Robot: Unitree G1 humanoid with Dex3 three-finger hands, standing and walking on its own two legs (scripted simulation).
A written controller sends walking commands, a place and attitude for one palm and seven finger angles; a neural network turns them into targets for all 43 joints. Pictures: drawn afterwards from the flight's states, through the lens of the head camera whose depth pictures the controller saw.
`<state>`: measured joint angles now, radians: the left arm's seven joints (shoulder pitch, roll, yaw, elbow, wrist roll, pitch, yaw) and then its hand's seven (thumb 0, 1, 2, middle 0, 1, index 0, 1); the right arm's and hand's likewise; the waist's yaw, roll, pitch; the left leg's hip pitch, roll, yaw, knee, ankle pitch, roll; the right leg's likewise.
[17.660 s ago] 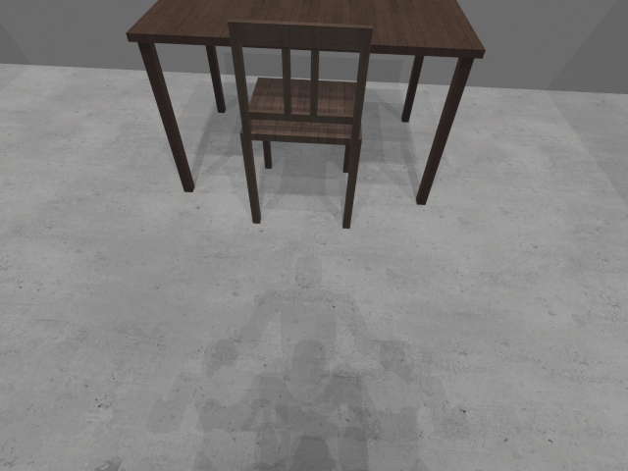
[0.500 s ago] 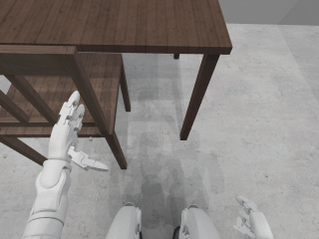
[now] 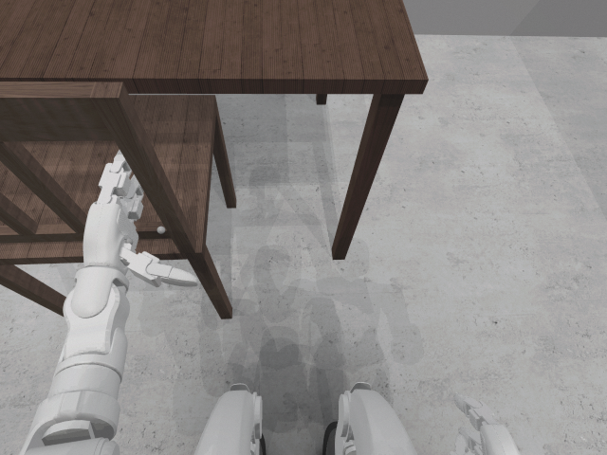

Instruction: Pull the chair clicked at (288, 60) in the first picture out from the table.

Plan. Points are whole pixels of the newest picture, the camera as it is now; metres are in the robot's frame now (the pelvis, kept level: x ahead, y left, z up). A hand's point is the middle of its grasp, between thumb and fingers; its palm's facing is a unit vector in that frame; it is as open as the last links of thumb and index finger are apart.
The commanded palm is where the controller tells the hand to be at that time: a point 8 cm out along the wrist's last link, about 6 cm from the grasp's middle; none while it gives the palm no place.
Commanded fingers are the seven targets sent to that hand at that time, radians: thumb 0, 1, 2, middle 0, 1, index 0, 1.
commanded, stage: push the fingers through the gap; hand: left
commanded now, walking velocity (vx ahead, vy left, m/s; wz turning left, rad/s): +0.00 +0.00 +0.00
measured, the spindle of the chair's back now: out of the picture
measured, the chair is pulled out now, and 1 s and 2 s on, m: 0.00 0.00 0.01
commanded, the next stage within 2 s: hook a spindle and tug to test in 0.72 s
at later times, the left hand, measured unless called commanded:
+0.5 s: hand (165, 205) +0.43 +0.20 +0.03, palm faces +0.04 -1.00 -0.04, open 16.9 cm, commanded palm +0.40 +0.24 +0.03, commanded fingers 0.00 -0.50 0.30 -0.06 -0.08 -0.06 -0.08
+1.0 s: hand (165, 205) +0.43 +0.20 +0.02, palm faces +0.06 -1.00 -0.04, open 16.6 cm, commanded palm +0.40 +0.24 +0.03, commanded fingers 0.00 -0.50 0.30 -0.24 -0.63 -0.24 -0.63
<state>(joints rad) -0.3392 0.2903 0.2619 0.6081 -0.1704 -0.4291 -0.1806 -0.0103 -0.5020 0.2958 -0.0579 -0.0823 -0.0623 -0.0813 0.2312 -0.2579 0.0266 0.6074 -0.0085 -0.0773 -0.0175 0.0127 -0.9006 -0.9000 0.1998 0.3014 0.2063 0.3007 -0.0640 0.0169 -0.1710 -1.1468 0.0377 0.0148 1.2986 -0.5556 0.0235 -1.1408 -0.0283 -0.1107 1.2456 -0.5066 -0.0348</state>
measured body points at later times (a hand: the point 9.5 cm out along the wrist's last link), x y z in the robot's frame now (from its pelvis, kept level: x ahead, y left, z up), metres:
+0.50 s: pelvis +0.00 +0.01 +0.00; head +0.13 +0.03 +0.43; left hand +0.42 +0.25 +0.03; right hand +0.10 -0.25 -0.11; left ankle +0.03 +0.10 -0.62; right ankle +0.04 -0.11 -0.62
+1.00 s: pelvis +0.01 +0.01 +0.00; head +0.14 +0.03 +0.43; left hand +0.42 +0.25 +0.03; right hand +0.11 -0.25 -0.11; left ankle +0.03 +0.10 -0.62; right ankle +0.04 -0.11 -0.62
